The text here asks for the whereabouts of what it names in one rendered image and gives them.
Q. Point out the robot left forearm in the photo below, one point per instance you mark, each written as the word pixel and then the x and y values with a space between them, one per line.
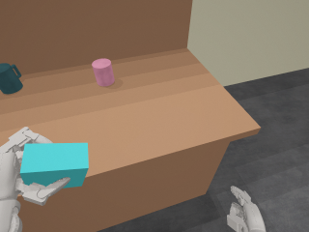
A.
pixel 9 219

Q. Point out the sponge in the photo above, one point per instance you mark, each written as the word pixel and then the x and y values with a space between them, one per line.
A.
pixel 46 163

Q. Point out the robot left hand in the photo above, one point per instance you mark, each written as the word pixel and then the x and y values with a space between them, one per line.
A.
pixel 11 154

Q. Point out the table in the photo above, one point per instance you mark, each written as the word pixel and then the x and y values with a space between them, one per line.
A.
pixel 156 136

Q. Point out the robot right hand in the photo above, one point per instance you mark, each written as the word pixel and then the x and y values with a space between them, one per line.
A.
pixel 246 218

